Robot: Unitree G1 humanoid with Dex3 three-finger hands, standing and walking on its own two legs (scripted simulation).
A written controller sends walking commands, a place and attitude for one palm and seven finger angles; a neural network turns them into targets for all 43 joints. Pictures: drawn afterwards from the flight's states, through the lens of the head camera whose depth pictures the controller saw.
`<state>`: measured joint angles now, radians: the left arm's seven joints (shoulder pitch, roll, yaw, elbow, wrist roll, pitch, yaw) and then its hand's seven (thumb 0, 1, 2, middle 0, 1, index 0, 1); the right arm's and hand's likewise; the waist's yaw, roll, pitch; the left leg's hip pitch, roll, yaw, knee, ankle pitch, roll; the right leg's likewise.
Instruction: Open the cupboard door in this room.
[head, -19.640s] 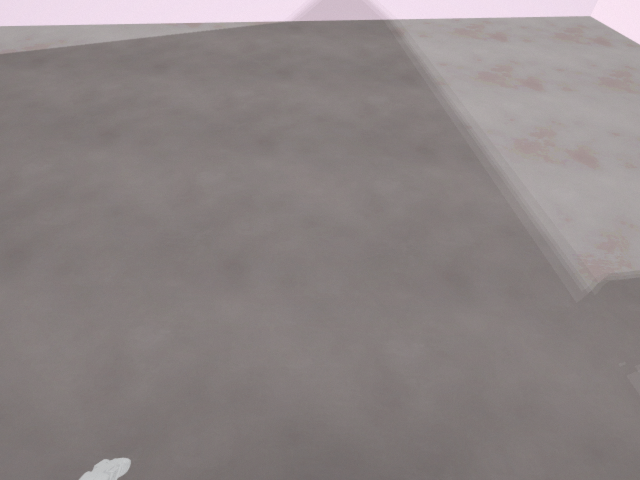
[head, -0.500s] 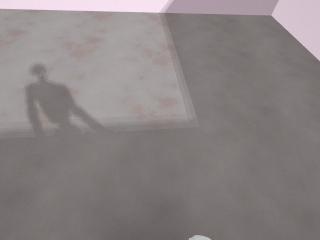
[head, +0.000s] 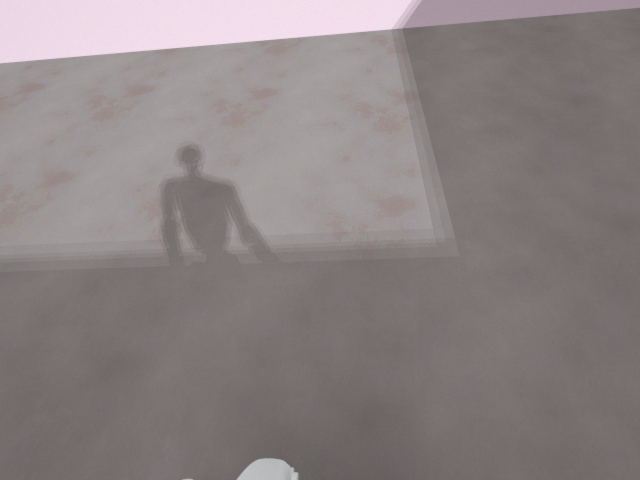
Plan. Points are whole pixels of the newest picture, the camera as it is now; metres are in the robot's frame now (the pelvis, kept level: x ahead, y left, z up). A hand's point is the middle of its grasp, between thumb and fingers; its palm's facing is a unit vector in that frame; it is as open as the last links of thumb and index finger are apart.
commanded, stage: turn or walk to find it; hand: left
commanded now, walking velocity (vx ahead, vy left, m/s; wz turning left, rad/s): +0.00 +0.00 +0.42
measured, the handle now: out of the picture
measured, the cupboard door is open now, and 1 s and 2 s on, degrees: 0 0 0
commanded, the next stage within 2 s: none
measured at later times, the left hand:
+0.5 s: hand out of the picture -0.05 +0.26 -0.18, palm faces +0.29 -0.93 -0.23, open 7.4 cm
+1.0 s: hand out of the picture -0.01 +0.19 -0.14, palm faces +0.41 -0.86 -0.29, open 7.4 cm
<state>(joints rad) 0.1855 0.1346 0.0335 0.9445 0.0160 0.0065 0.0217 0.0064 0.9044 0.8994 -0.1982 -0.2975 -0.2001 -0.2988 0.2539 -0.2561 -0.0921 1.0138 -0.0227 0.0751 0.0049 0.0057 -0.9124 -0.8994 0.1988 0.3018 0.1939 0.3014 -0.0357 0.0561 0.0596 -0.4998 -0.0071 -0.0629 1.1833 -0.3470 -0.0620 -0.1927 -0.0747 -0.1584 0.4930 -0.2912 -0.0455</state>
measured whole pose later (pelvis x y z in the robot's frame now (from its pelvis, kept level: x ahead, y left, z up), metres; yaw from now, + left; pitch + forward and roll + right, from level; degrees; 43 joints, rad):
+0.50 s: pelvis -0.03 +0.05 +0.00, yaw +13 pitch -1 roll -1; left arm 0.23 0.25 0.07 1.02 0.02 0.07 0.01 0.01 0.91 0.90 -0.19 -0.30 -0.19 -0.30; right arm 0.11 -0.19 -0.03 0.95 -0.02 0.02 -0.01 0.00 -0.91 -0.90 0.20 0.30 0.20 0.30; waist 0.04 -0.04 0.08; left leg -0.22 -0.01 0.03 0.49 -0.26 0.04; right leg -0.44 -0.11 -0.06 1.08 -0.43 0.07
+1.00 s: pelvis -0.03 -0.02 +0.00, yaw +25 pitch +0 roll +3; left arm 0.16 0.14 0.03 0.93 0.02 0.01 0.02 0.01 0.90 0.90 -0.20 -0.30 -0.20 -0.30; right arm 0.25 -0.25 -0.09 1.01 -0.02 0.07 0.00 0.01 -0.91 -0.90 0.20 0.30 0.20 0.30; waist -0.04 0.06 0.06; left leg -0.49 -0.04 -0.06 1.13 -0.39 -0.04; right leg -0.22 -0.07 -0.13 0.52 -0.30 -0.05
